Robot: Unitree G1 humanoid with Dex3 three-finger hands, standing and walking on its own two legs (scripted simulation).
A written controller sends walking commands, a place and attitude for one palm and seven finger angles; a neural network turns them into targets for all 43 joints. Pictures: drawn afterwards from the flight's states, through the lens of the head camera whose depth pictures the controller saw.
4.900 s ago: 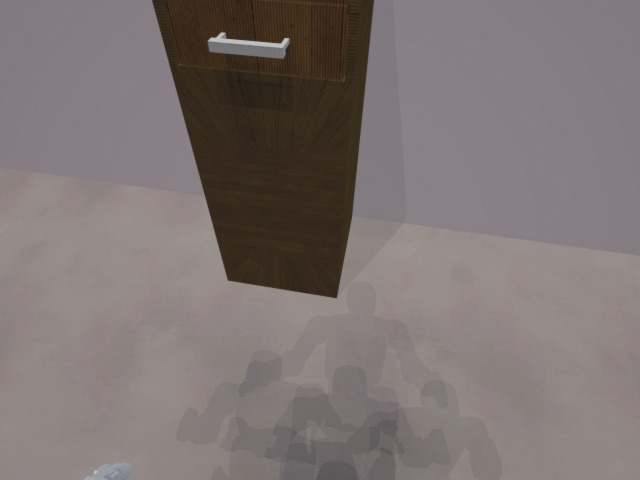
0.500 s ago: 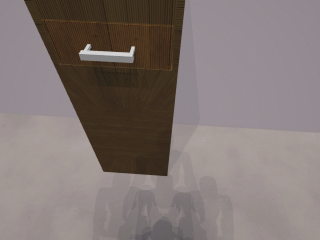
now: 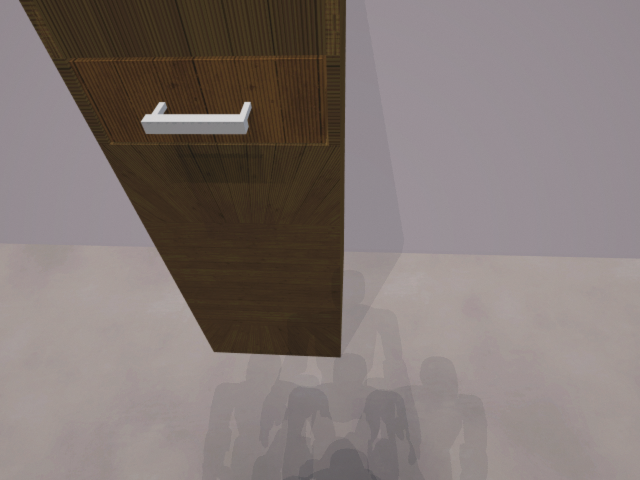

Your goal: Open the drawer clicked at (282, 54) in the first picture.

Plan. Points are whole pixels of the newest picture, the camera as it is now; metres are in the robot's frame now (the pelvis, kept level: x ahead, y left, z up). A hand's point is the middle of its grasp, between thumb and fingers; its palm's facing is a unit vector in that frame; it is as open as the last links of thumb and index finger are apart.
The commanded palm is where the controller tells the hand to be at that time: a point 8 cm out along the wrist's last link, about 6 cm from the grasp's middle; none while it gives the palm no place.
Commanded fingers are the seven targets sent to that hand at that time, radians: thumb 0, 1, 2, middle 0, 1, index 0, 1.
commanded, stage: shuffle to correct the standing spot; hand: left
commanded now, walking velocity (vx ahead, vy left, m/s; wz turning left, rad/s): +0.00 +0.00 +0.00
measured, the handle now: (199, 116) +0.59 +0.23 +0.16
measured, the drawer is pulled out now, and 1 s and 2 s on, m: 0.00 0.00 0.00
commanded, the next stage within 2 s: come to a stop and stand still in 0.30 s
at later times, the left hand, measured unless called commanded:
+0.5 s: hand out of the picture +0.05 +0.17 -0.18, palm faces +0.06 -0.98 -0.21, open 7.4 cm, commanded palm none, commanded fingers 0.00 0.90 0.90 -0.20 -0.30 -0.20 -0.30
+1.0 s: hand out of the picture +0.10 +0.18 -0.16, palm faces +0.03 -0.96 -0.29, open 7.3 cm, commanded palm none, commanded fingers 0.00 0.90 0.90 -0.20 -0.30 -0.20 -0.30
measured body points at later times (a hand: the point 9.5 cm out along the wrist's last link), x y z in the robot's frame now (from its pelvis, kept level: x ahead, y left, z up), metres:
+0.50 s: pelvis +0.06 +0.00 -0.02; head +0.09 -0.02 +0.43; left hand +0.05 +0.22 -0.17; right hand +0.02 -0.21 -0.18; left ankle -0.03 +0.12 -0.73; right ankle +0.03 -0.09 -0.74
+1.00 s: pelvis +0.07 -0.01 -0.01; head +0.11 -0.04 +0.44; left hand +0.10 +0.23 -0.14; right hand +0.14 -0.24 -0.18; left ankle +0.07 +0.13 -0.72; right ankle +0.04 -0.08 -0.74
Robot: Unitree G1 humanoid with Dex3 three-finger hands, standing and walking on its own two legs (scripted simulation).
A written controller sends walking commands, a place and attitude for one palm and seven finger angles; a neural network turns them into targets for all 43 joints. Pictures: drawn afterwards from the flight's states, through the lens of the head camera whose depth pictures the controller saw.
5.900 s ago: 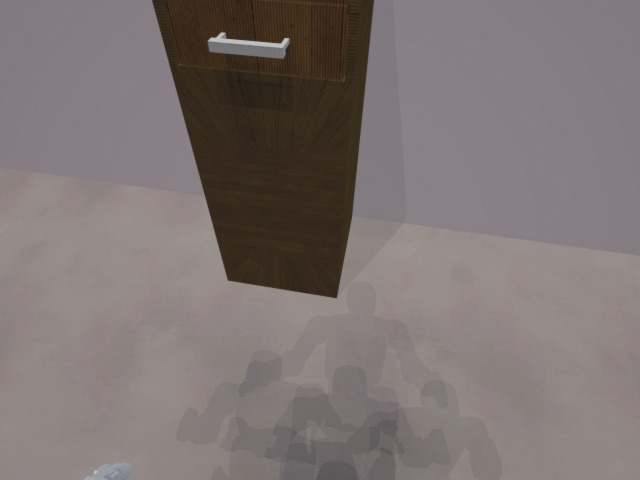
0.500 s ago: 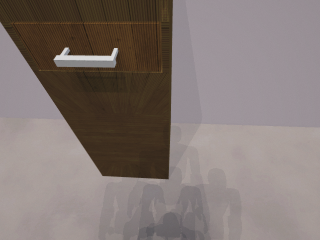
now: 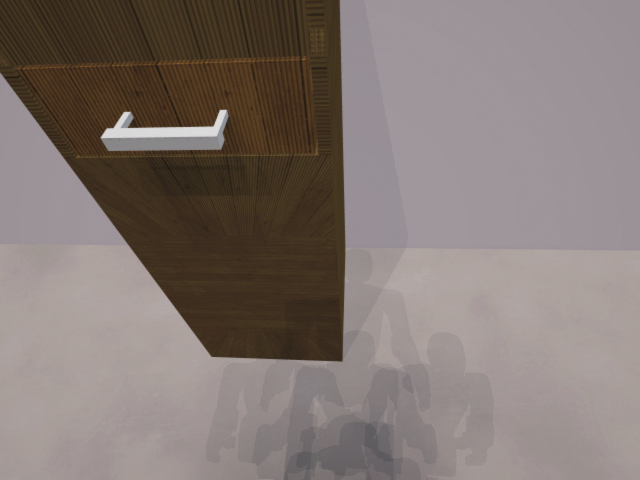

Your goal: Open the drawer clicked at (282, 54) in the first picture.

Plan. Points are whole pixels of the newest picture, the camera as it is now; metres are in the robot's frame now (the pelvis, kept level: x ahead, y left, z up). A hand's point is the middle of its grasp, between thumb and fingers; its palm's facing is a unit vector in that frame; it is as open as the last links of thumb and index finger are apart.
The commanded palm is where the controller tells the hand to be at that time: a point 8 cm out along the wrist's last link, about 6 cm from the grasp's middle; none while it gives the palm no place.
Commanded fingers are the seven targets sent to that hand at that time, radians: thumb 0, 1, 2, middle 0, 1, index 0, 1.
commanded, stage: come to a stop and stand still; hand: left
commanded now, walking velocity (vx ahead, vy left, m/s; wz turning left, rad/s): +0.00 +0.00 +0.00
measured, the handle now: (168, 128) +0.51 +0.24 +0.16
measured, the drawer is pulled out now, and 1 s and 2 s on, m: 0.00 0.00 0.00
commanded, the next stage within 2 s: look again from close up in 1.42 s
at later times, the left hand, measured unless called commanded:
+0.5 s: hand out of the picture -0.03 +0.21 -0.17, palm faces +0.01 -0.98 -0.19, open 7.3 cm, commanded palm none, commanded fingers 0.00 0.90 0.90 -0.20 -0.30 -0.20 -0.30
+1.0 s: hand out of the picture -0.01 +0.21 -0.17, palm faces +0.01 -0.99 -0.15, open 7.3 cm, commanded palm none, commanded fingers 0.00 0.90 0.90 -0.20 -0.30 -0.20 -0.30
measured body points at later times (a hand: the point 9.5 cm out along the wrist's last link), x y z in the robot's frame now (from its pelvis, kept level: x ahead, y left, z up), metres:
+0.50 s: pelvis -0.04 +0.03 +0.01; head -0.04 +0.04 +0.46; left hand -0.03 +0.26 -0.15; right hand -0.03 -0.20 -0.14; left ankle -0.01 +0.11 -0.73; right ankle -0.03 -0.07 -0.73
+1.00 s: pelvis -0.01 +0.06 +0.01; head +0.00 +0.06 +0.46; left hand -0.01 +0.26 -0.16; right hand -0.01 -0.17 -0.15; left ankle -0.01 +0.11 -0.73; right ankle -0.03 -0.07 -0.73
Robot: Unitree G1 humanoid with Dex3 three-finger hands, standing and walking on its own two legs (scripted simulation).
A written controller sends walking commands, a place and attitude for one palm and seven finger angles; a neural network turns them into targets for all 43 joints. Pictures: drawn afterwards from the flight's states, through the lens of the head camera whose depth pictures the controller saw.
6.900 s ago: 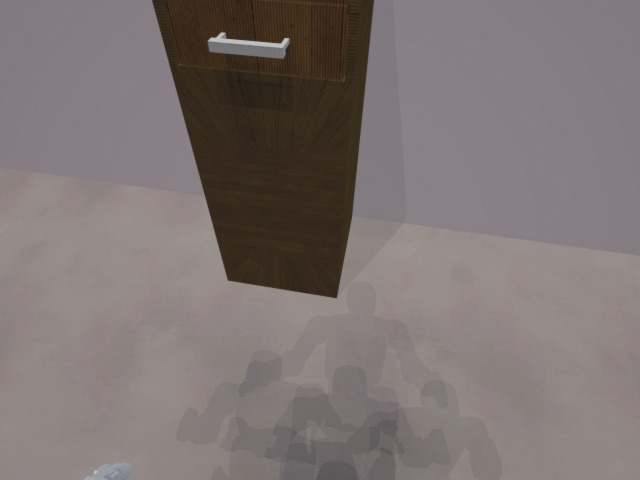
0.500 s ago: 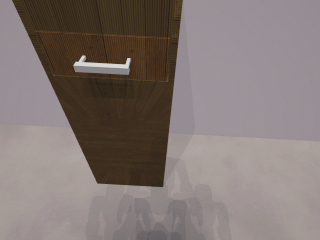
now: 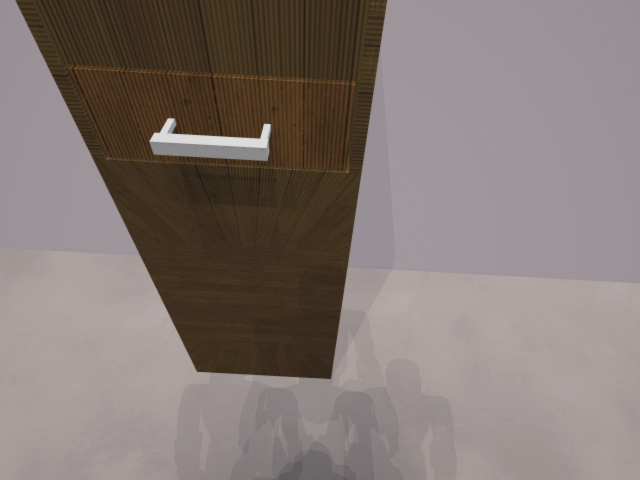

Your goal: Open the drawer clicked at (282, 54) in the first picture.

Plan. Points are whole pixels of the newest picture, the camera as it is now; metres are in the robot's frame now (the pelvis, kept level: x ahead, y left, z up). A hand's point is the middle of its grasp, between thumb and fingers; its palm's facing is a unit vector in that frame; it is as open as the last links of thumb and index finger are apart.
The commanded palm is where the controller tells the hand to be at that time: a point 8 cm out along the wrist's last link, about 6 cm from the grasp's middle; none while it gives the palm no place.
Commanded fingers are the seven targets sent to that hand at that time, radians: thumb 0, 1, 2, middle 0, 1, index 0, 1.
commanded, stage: come to a stop and stand still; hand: left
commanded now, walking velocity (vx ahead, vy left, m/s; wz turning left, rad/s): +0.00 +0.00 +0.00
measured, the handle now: (214, 137) +0.52 +0.19 +0.16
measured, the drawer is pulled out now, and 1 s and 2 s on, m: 0.00 0.00 0.00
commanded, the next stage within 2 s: look again from close up in 0.42 s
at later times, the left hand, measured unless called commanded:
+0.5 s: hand out of the picture +0.02 +0.17 -0.18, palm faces +0.01 -0.99 -0.17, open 7.4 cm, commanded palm none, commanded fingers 0.00 0.90 0.90 -0.20 -0.30 -0.20 -0.30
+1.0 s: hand out of the picture -0.01 +0.15 -0.18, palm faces +0.02 -0.99 -0.15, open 7.4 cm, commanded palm none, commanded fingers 0.00 0.90 0.90 -0.20 -0.30 -0.20 -0.30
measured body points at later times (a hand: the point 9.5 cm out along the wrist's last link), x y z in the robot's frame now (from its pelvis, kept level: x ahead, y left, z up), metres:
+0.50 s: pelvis +0.02 +0.00 +0.00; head +0.03 +0.01 +0.45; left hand +0.02 +0.22 -0.16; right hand +0.02 -0.22 -0.16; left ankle +0.00 +0.06 -0.74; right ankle -0.02 -0.13 -0.74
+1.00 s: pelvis +0.01 -0.01 +0.00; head +0.01 +0.00 +0.45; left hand -0.01 +0.20 -0.16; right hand +0.00 -0.22 -0.16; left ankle +0.00 +0.06 -0.74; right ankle -0.02 -0.13 -0.74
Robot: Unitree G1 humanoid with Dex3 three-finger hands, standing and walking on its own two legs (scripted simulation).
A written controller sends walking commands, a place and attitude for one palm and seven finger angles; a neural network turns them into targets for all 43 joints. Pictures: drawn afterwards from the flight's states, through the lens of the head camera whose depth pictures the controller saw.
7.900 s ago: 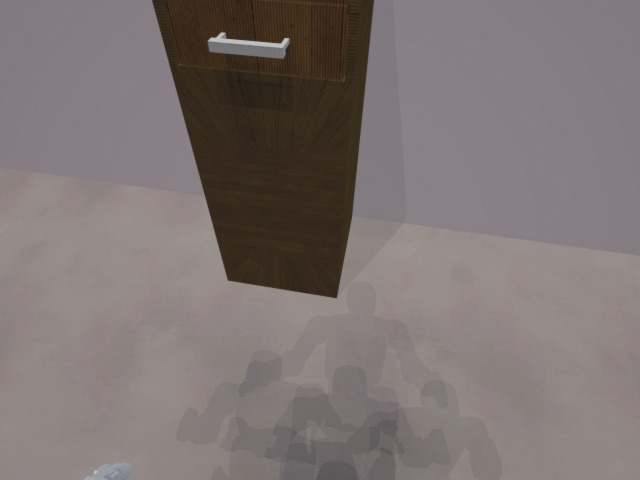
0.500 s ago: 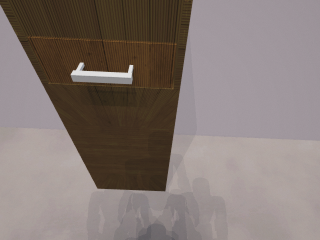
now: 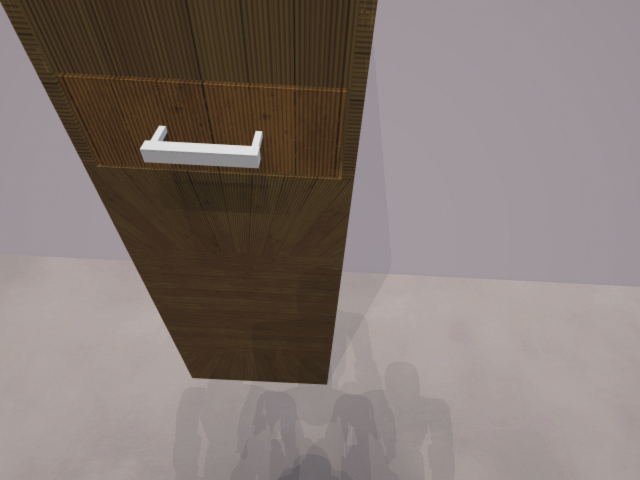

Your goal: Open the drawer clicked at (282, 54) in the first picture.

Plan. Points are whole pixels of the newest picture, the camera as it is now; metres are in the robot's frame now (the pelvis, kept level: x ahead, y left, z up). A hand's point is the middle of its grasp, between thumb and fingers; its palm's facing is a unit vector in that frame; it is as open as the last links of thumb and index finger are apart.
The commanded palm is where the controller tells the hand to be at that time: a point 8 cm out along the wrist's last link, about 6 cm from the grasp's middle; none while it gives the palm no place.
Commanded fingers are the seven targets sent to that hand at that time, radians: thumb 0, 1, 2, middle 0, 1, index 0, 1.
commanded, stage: look again from close up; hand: left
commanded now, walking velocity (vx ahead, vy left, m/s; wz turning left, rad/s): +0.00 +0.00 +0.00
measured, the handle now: (205, 144) +0.51 +0.20 +0.15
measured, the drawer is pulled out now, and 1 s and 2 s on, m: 0.00 0.00 0.00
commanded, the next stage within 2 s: raise the hand with hooked fingers in 0.04 s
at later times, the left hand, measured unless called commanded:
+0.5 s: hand (207, 406) +0.21 +0.15 -0.01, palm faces +0.04 -0.34 -0.94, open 8.2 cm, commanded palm +0.14 +0.20 +0.01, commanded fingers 0.00 0.46 0.71 -0.23 -0.58 -0.23 -0.58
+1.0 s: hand (179, 353) +0.24 +0.18 +0.06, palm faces +0.01 -0.09 -1.00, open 11.2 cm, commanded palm +0.20 +0.19 +0.13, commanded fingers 0.00 -0.13 0.46 -0.27 -0.96 -0.27 -0.96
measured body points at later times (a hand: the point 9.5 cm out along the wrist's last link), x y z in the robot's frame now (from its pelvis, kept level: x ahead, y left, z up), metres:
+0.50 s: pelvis -0.03 -0.03 -0.02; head -0.03 -0.06 +0.43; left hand +0.20 +0.17 +0.04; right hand +0.17 -0.27 -0.10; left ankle -0.01 +0.06 -0.74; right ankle -0.03 -0.12 -0.74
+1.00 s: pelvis -0.01 -0.06 -0.01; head +0.00 -0.10 +0.44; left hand +0.23 +0.18 +0.11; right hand +0.21 -0.26 -0.11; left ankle -0.01 +0.07 -0.74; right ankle -0.03 -0.12 -0.74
